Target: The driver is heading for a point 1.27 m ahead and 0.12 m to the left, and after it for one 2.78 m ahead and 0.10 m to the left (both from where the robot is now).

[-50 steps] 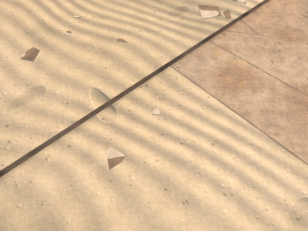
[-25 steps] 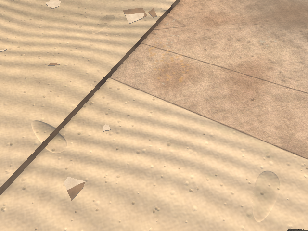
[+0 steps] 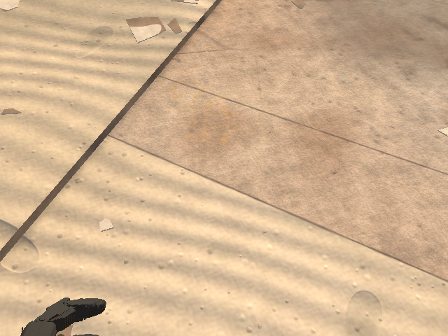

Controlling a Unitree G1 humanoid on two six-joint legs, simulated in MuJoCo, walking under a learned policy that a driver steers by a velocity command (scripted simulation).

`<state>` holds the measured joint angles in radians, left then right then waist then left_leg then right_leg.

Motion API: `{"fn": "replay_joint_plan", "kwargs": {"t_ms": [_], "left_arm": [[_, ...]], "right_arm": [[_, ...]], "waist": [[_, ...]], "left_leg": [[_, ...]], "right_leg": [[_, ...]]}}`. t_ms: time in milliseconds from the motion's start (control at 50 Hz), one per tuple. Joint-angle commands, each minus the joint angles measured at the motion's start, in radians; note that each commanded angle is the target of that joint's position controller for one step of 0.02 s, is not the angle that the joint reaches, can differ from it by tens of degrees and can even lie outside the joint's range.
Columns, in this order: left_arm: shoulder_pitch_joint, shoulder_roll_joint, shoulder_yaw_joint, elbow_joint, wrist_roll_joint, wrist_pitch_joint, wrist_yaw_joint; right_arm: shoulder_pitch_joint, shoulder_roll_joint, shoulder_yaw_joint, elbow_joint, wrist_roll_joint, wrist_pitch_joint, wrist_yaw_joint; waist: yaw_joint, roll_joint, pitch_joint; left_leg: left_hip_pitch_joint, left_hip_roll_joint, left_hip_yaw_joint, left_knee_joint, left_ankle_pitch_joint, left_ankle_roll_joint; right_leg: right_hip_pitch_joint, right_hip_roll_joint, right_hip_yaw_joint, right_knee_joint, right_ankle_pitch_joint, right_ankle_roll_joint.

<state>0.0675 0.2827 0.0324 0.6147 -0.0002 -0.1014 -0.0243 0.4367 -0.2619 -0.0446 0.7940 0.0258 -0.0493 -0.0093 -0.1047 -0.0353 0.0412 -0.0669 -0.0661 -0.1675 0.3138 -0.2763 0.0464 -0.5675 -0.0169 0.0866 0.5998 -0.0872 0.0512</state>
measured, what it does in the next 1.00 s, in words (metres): walks ahead: right foot, then left foot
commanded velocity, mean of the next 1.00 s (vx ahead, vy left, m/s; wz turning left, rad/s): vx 0.40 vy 0.00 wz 0.18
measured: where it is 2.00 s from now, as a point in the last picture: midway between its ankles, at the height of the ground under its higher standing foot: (161, 318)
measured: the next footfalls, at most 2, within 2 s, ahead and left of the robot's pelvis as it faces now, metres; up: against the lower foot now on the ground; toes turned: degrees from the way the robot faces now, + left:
right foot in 0.10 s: +0.22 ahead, -0.14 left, +0.00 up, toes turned +8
left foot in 0.60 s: +0.45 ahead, +0.19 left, +0.00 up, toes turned +21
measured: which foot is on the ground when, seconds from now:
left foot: down 0.00-0.10, up 0.12-0.58, down 0.60-1.00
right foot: up 0.00-0.08, down 0.10-0.62, up 0.64-1.00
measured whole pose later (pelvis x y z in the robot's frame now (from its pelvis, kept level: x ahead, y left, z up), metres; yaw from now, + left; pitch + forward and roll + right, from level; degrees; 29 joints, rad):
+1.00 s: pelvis +0.47 +0.11 +0.00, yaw +10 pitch +0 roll +2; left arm 0.16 0.28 0.05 0.72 -0.01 0.01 -0.03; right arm 0.18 -0.28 -0.06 0.76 -0.01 -0.03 -0.02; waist -0.03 -0.04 0.08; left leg -0.10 -0.03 0.22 0.34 -0.25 0.05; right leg -0.55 -0.08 -0.01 0.72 -0.12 0.04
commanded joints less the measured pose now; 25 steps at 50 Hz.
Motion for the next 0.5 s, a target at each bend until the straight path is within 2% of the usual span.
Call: {"fn": "replay_joint_plan", "kwargs": {"t_ms": [20,60,80,100,120,140,160,180,200,220,240,260,300,340,420,500], "left_arm": [[-0.095,0.085,0.026,-0.089,-0.013,-0.022,-0.003],[-0.050,0.114,0.041,-0.080,-0.018,-0.025,0.003],[0.025,0.135,0.056,-0.061,-0.015,-0.026,0.010],[0.141,0.172,0.073,-0.044,-0.006,-0.027,0.020],[0.319,0.240,0.089,-0.027,0.001,-0.017,0.033],[0.333,0.272,0.093,0.007,0.012,-0.003,0.017],[0.283,0.162,0.072,-0.008,0.004,0.000,0.014],[0.238,0.113,0.059,-0.009,-0.003,0.002,0.018],[0.198,0.098,0.051,-0.004,0.003,0.003,0.016],[0.174,0.080,0.047,0.008,0.009,0.004,0.015],[0.160,0.079,0.046,0.016,0.016,0.000,0.018],[0.155,0.075,0.048,0.026,0.014,-0.006,0.018],[0.155,0.091,0.055,0.049,0.004,-0.016,0.017],[0.157,0.118,0.064,0.069,0.001,-0.018,0.019],[0.161,0.159,0.071,0.096,-0.004,-0.009,0.025],[0.243,0.198,0.080,0.144,-0.026,0.007,0.023]], "right_arm": [[-0.029,-0.201,-0.053,-0.067,0.012,-0.005,-0.013],[-0.045,-0.200,-0.056,-0.069,0.012,0.000,-0.014],[-0.058,-0.187,-0.052,-0.075,0.009,0.001,-0.013],[-0.069,-0.152,-0.041,-0.089,-0.002,-0.001,-0.007],[-0.052,-0.075,-0.016,-0.120,-0.033,-0.004,-0.007],[0.088,-0.040,-0.003,-0.141,0.014,-0.012,-0.008],[0.050,-0.149,-0.027,-0.109,0.032,-0.007,-0.014],[-0.051,-0.184,-0.038,-0.120,0.024,-0.002,-0.011],[-0.090,-0.167,-0.036,-0.124,0.011,0.002,-0.011],[-0.121,-0.153,-0.038,-0.135,0.001,0.003,-0.006],[-0.123,-0.135,-0.037,-0.142,0.004,0.008,0.001],[-0.128,-0.114,-0.033,-0.147,0.007,0.014,0.006],[-0.163,-0.088,-0.024,-0.168,0.002,0.023,0.011],[-0.207,-0.080,-0.018,-0.192,-0.007,0.022,0.018],[-0.319,-0.072,-0.005,-0.222,-0.006,0.005,0.046],[-0.432,-0.076,-0.001,-0.276,-0.003,0.003,0.065]], "waist": [[0.041,0.155,-0.016],[0.082,0.167,-0.027],[0.128,0.162,-0.062],[0.188,0.135,-0.154],[0.240,-0.024,-0.331],[0.158,-0.360,-0.399],[0.171,-0.191,-0.256],[0.184,-0.099,-0.134],[0.163,-0.030,-0.077],[0.147,-0.031,-0.037],[0.129,-0.062,-0.024],[0.123,-0.073,-0.019],[0.116,-0.055,0.002],[0.118,-0.032,0.015],[0.154,-0.009,0.031],[0.182,0.005,0.052]], "left_leg": [[-0.098,0.212,-0.216,-0.054,0.232,0.133],[-0.091,0.221,-0.242,0.000,0.260,0.108],[-0.108,0.188,-0.224,0.078,0.333,0.085],[-0.170,0.136,-0.182,0.255,0.337,0.053],[-0.312,0.055,-0.085,0.563,0.067,0.016],[-0.603,-0.021,-0.009,0.824,-0.340,-0.022],[-0.695,0.062,-0.023,0.937,-0.269,-0.033],[-0.709,0.093,0.009,0.946,-0.173,-0.035],[-0.672,0.125,0.028,0.929,-0.107,-0.042],[-0.658,0.147,0.031,0.895,-0.067,-0.045],[-0.621,0.168,0.038,0.879,-0.041,-0.046],[-0.610,0.173,0.052,0.867,-0.027,-0.049],[-0.634,0.183,0.063,0.817,0.001,-0.058],[-0.660,0.189,0.067,0.726,0.068,-0.071],[-0.592,0.173,0.125,0.477,0.279,-0.055],[-0.556,0.145,0.166,0.340,0.254,-0.009]], "right_leg": [[0.163,0.050,-0.020,-0.086,0.067,-0.004],[0.257,0.039,-0.016,-0.126,0.035,-0.036],[0.374,0.037,-0.028,-0.165,0.030,-0.062],[0.564,-0.033,0.019,-0.163,0.011,-0.107],[0.831,-0.233,0.220,-0.137,-0.063,-0.169],[0.981,-0.416,0.674,-0.272,-0.308,-0.307],[0.871,-0.386,0.645,-0.315,-0.445,-0.282],[0.751,-0.342,0.465,-0.319,-0.358,-0.251],[0.647,-0.296,0.350,-0.339,-0.211,-0.239],[0.580,-0.262,0.270,-0.361,-0.119,-0.238],[0.527,-0.240,0.200,-0.386,-0.064,-0.231],[0.500,-0.230,0.153,-0.407,-0.021,-0.235],[0.473,-0.237,0.082,-0.440,0.058,-0.251],[0.480,-0.244,0.021,-0.458,0.127,-0.262],[0.485,-0.212,-0.126,-0.463,0.178,-0.228],[0.570,-0.248,-0.171,-0.438,0.234,-0.205]]}}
